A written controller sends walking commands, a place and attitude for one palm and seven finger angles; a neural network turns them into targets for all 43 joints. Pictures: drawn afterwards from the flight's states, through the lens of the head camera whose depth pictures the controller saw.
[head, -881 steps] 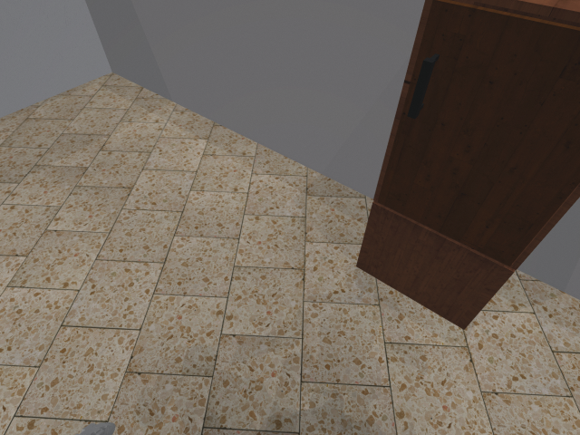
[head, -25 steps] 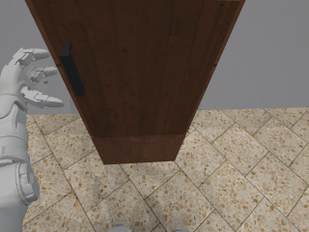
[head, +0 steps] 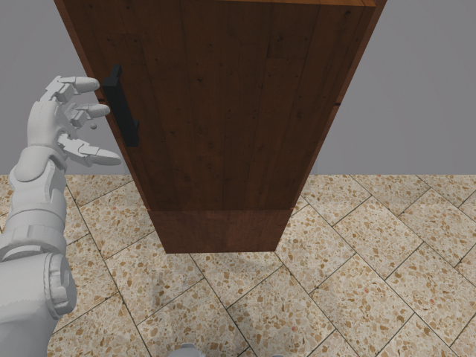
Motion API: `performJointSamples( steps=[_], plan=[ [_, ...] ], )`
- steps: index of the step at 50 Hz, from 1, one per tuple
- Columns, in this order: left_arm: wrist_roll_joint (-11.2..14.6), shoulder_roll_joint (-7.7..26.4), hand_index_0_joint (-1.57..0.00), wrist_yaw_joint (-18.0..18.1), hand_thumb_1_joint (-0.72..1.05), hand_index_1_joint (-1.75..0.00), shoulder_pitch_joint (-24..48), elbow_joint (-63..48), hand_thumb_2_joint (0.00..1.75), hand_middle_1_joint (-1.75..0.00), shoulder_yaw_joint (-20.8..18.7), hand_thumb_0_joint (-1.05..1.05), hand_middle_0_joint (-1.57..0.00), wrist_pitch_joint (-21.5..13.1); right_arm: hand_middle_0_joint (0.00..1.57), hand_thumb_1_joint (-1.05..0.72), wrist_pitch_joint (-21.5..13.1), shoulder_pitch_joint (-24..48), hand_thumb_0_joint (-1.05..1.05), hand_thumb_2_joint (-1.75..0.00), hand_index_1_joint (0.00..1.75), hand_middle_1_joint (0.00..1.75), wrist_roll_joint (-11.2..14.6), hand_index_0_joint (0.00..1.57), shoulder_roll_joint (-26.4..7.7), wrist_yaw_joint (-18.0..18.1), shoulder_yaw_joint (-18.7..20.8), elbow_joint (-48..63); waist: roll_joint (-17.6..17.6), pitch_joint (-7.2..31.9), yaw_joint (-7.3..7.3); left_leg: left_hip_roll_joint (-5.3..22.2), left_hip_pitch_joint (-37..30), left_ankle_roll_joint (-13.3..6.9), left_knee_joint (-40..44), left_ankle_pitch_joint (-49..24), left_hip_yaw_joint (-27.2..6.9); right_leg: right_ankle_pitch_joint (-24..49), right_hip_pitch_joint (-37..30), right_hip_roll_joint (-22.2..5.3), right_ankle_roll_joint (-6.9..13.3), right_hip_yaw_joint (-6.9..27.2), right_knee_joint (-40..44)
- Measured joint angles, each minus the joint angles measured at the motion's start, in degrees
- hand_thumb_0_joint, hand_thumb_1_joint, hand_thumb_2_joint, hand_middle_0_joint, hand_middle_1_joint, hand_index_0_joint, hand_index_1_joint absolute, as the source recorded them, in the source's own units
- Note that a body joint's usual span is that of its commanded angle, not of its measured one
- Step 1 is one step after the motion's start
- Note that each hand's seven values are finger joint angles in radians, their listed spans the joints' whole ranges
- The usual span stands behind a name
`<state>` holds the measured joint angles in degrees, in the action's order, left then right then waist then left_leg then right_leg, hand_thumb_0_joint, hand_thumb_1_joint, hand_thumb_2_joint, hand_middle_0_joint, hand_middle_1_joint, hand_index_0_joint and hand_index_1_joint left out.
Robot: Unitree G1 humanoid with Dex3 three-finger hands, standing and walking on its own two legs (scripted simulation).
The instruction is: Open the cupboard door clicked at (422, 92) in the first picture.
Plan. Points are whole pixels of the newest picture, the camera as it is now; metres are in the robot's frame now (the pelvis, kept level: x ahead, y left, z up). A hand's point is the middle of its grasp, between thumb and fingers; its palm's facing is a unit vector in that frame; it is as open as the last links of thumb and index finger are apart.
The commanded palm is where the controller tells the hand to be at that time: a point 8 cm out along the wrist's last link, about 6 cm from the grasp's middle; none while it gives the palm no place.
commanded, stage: slide the fingers in behind the handle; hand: left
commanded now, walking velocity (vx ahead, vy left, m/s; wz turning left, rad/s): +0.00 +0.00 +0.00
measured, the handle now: (125, 107) +0.50 +0.19 +0.12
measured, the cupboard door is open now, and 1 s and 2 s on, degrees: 0 0 0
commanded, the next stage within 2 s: move the hooked fingers beside the handle in 1.30 s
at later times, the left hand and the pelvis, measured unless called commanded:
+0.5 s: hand (98, 126) +0.46 +0.22 +0.12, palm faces +0.09 -1.00 +0.00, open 14.3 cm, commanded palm +0.44 +0.23 +0.12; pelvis +0.00 +0.00 +0.00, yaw +2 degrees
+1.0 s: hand (105, 130) +0.45 +0.21 +0.12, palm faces +0.13 -0.99 -0.02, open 14.9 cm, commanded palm +0.44 +0.19 +0.12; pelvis -0.01 +0.00 +0.00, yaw +4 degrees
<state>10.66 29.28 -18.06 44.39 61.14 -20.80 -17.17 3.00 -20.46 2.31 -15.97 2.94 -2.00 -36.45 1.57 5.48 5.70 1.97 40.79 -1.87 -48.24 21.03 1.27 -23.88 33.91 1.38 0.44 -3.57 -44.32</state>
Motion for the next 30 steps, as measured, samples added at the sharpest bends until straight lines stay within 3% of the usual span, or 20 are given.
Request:
performJointSamples(
  steps=[12,30],
  plan=[
    [1.3,-0.6,-0.25,1.3,-0.5,-1.19,0.1,-0.1,0.3,-1.19,1.8,-0.01,-0.24,0.0,0.2,-0.9,-0.4,-0.8,0.0,-0.9,0.3,0.3,0.2,0.21,-0.1,0.1,0.5,-1.5,0.2,-0.3,-0.33,-0.1,-0.3,0.3,0.2,-0.2,-0.7,-0.1,-0.6,0.0,0.3,-0.7,0.1],
    [2.2,-4.4,-0.2,7.3,-0.5,-1.21,3.6,0.4,0.3,-1.2,8.4,-0.01,-0.2,-0.5,0.2,-0.9,-2.9,0.2,0.0,-0.9,0.3,0.3,-0.5,0.21,0.3,-0.9,1.2,-4.1,0.5,-0.5,-2.26,-1.5,1.2,0.3,-0.7,-0.4,-2.6,-0.8,0.0,-1.1,0.3,-2.7,-0.8]
  ],
)
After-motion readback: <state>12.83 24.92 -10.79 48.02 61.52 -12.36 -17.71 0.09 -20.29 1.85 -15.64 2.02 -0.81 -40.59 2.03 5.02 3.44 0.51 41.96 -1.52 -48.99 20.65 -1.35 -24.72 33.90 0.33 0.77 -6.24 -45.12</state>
